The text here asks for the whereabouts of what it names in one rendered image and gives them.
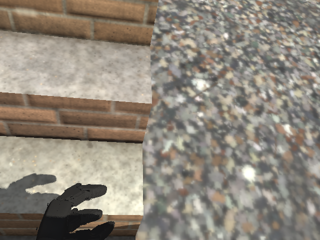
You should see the left robot hand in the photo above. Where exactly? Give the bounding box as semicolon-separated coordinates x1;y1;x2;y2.
36;183;115;240

